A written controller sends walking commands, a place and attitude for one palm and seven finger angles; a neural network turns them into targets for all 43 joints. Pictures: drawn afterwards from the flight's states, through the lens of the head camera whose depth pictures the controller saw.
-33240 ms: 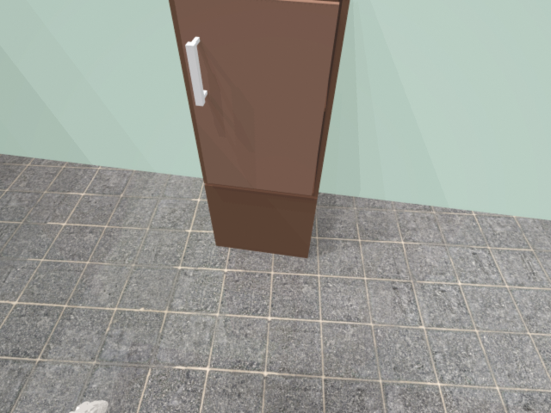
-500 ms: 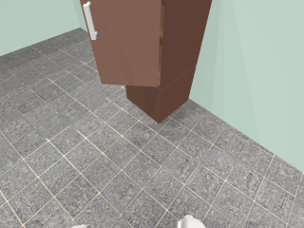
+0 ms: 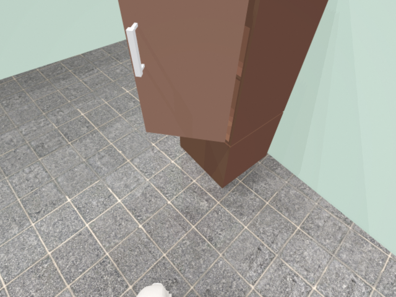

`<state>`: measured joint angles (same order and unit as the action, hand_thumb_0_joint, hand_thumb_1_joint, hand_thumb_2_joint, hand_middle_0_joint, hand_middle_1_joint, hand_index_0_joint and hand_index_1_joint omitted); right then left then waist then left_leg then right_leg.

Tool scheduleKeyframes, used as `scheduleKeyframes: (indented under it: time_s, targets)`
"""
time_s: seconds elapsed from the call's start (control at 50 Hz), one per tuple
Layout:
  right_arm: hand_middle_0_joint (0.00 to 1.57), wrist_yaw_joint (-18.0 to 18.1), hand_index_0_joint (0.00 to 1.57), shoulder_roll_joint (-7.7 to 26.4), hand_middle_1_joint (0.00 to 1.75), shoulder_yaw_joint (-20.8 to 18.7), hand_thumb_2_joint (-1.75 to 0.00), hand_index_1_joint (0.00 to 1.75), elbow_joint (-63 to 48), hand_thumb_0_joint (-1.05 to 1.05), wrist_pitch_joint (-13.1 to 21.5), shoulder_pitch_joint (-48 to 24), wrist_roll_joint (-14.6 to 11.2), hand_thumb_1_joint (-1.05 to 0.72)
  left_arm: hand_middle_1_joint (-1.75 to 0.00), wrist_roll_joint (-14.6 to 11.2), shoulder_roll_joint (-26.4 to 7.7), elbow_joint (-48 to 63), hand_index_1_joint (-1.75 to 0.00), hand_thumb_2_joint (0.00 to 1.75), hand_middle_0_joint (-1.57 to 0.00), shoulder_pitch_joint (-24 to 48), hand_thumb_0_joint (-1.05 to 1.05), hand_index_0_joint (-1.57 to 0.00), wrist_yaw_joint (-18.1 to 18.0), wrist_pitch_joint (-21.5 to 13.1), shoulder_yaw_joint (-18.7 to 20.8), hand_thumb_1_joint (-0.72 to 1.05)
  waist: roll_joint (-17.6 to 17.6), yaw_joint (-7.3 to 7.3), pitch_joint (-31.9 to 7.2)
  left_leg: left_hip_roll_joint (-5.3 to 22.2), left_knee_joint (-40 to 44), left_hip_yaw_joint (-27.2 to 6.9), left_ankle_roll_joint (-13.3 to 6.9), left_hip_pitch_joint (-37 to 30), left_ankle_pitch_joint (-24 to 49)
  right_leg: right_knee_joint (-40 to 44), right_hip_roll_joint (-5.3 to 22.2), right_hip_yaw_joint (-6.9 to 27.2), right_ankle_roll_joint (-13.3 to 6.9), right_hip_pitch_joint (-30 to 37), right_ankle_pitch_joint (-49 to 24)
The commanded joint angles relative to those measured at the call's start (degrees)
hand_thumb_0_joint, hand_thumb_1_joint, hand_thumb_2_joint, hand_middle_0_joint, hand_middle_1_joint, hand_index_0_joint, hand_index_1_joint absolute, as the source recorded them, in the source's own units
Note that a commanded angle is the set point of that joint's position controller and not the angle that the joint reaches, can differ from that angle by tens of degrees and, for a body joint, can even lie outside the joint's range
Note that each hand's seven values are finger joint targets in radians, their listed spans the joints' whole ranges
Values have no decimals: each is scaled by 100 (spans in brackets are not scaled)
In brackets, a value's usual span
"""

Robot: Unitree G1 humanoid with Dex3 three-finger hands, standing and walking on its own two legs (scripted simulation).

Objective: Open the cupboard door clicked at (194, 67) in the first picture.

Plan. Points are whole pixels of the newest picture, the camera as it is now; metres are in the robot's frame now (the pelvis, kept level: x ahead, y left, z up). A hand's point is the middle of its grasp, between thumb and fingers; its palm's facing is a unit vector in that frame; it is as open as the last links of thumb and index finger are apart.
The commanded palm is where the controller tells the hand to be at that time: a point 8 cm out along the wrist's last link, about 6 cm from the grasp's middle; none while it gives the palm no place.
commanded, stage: take the last steps up to it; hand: left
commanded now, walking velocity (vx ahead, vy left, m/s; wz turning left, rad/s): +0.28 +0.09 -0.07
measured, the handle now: (137, 50) +0.79 +0.28 +0.07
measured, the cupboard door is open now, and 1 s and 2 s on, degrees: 42 42 42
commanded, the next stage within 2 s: come to a stop and stand still in 0.28 s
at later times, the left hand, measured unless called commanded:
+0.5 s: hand (125, 233) +0.28 +0.22 -0.17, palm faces -0.05 -0.97 -0.24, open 7.3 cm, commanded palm none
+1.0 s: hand (109, 244) +0.25 +0.26 -0.18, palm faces -0.03 -0.97 -0.23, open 7.4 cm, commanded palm none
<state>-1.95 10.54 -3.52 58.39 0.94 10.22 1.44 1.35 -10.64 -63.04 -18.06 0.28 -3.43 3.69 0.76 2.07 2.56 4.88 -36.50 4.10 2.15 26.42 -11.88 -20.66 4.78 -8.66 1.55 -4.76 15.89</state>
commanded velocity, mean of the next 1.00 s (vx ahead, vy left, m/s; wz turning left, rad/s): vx -0.03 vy -0.01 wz -0.02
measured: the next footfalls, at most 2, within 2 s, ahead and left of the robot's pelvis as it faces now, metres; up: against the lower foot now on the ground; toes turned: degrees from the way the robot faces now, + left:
left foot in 0.06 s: +0.15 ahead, +0.15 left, +0.00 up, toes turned +6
right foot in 0.44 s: +0.25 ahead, -0.06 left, +0.00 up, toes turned -11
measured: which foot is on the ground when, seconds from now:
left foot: up 0.00-0.04, down 0.06-0.46, up 0.48-0.70, down 0.72-1.00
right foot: down 0.00-0.06, up 0.08-0.42, down 0.44-0.72, up 0.74-1.00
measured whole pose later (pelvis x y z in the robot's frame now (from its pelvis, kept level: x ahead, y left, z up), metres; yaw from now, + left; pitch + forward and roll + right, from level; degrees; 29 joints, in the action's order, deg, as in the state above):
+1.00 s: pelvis +0.19 +0.06 -0.01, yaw -4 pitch +1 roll -1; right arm 2.0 9.8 -2.3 58.5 -0.6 10.1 1.5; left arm 0.4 -11.8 -58.9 -10.6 -1.1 3.2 2.9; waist -0.2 -0.3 3.4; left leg 2.5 -28.7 4.5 -1.1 16.5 -12.9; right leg -39.2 1.0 -2.1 0.8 -13.5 25.2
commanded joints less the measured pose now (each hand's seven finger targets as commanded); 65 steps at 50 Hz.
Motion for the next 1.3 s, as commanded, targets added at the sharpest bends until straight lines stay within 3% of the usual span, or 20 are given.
scheduleKeyframes:
  time_s: [0.0,0.02,0.04,0.06,0.14,0.32,0.38,0.42,0.44,0.48,0.52,0.66,0.72,0.78,0.92,1.0,1.02,1.1,1.16,1.28]
  targets:
    - [20,17,20,409,30,-38,-90,30,-164,0,194,542,6,-90,-30,2,-803,218,-30,90,-20,-64,0,-20,-39,-28,167,90,401,-386,-62,-369,1123,405,-114,-1798,50,-183,981,541,-559,-934,-782]
    - [20,90,20,817,30,-135,-90,30,17,0,235,1171,42,-90,-30,-14,-601,279,-30,90,-20,-139,0,-20,-16,-1,120,90,-442,-645,-483,194,1229,-210,-367,-2966,-26,-1487,587,221,-374,-1610,-635]
    - [20,175,20,1426,30,-287,-90,30,120,0,229,1863,97,-90,-30,-53,-291,443,-30,90,-20,-140,0,-20,15,-5,43,90,-1631,-871,-889,1464,1566,-1945,-961,-3741,14,-3129,-122,-245,-137,-2727,1331]
    - [20,238,20,1501,30,-269,-90,30,165,0,168,2111,100,-90,-30,-19,-223,651,-30,90,-20,184,0,-20,-16,-17,3,90,-1438,-974,-827,1913,1966,-2450,-1367,-3539,64,-4387,-180,243,-256,-3174,1911]
    - [20,319,20,676,30,-16,-90,30,-137,0,264,793,28,-90,-30,13,-173,456,-30,90,-20,229,0,-20,41,119,15,90,-826,-311,-29,1392,2502,-1284,-1127,-1766,-6,-4921,402,763,-239,-3048,513]
    - [20,302,20,641,30,11,-90,30,71,0,226,863,45,-90,-30,21,16,628,-30,90,-20,433,0,-20,37,210,-42,90,-694,-179,-86,1050,2254,-328,-1210,-1732,1110,-2045,-1,270,-182,-1695,70]
    - [20,326,20,538,30,92,-90,30,175,0,179,777,-3,-90,-30,27,-190,504,-30,90,-20,142,0,-20,2,143,-19,90,-260,54,-49,674,1303,-66,-772,-1371,1391,-809,-151,227,-232,-496,-767]
    - [20,327,20,304,30,158,-90,30,139,0,146,940,-106,-90,-30,-11,-859,267,-30,90,-20,-409,0,-20,-116,61,32,90,973,92,-386,-264,52,397,-107,-284,-315,-317,1385,2026,-924,765,-3695]
    - [20,345,20,310,30,174,-90,30,155,0,31,996,-121,-90,-30,-69,-994,285,-30,90,-20,-392,0,-20,-159,78,-1,90,832,27,-370,-366,-493,221,12,-617,-2037,47,1951,2162,-1412,321,-4589]
    - [20,409,20,232,30,165,-90,30,283,0,-112,965,-162,-90,-30,-52,-860,360,-30,90,-20,168,0,-20,-268,89,-38,90,1470,-104,-542,-186,-996,-267,-4,-629,-2239,-270,1734,1912,-1539,148,-5903]
    - [20,418,20,220,30,141,-90,30,379,0,-205,937,-190,-90,-30,-52,-876,434,-30,90,-20,386,0,-20,-307,171,-12,90,804,-140,-783,-288,-899,-231,51,-625,-2027,-460,1546,1510,-1425,431,-6165]
    - [20,368,20,266,30,33,-90,30,364,0,-296,1133,-88,-90,-30,-95,-830,607,-30,90,-20,876,0,-20,-285,402,88,90,451,-349,-551,-135,1073,-57,9,-1558,623,-979,937,881,-719,-577,-3495]
    - [20,437,20,872,30,-76,-90,30,19,0,-208,827,20,-90,-30,-116,-402,822,-30,90,-20,818,0,-20,-276,568,16,90,-1370,-334,-365,1587,1894,-1806,-1321,-1256,3181,-3013,-389,541,-104,-1401,1712]
    - [20,525,20,788,30,-30,-90,30,-144,0,-150,495,56,-90,-30,-100,-357,778,-30,90,-20,761,0,-20,-237,614,51,90,-936,-204,-262,1438,1566,-1513,-1465,-1378,3378,-3923,-314,1102,-109,-1825,1634]
    - [20,458,20,983,30,-128,-90,30,-63,0,-146,532,29,-90,-30,-74,-289,745,-30,90,-20,604,0,-20,-144,564,-41,90,-1038,-380,-644,1222,1675,-1274,-1184,-1937,1982,-1976,-326,660,-72,-1250,1183]
    - [20,399,20,961,30,-95,-90,30,-534,0,-69,-89,-177,-90,-30,50,-501,641,-30,90,-20,-331,0,-20,-402,336,-157,90,145,36,-240,496,72,-310,-349,-1675,1539,404,128,1291,-88,-1039,-1583]
    - [20,265,20,498,30,-9,-90,30,-708,0,-109,269,-115,-90,-30,42,-826,885,-30,90,-20,197,0,-20,-379,261,-182,90,600,-413,-246,-27,49,-73,-202,-1047,-467,302,558,1787,-460,-1108,-837]
    - [20,237,20,506,30,82,-90,30,-694,0,-68,372,-40,-90,-30,-18,-800,972,-30,90,-20,194,0,-20,-346,120,-162,90,488,-382,-634,-122,375,-92,-305,-1261,379,-613,339,1376,-635,-632,-2312]
    - [20,272,20,633,30,105,-90,30,-617,0,-62,405,-36,-90,-30,-27,-750,984,-30,90,-20,57,0,-20,-302,217,-193,90,-293,-318,-212,161,627,-366,-430,-1437,819,-691,-18,1105,-421,-1157,-847]
    - [20,247,20,545,30,173,-90,30,-487,0,-71,496,-22,-90,-30,-31,-768,954,-30,90,-20,11,0,-20,-257,225,-231,90,168,-335,177,12,768,-214,-333,-1247,-162,-158,72,1374,-488,-1547,387]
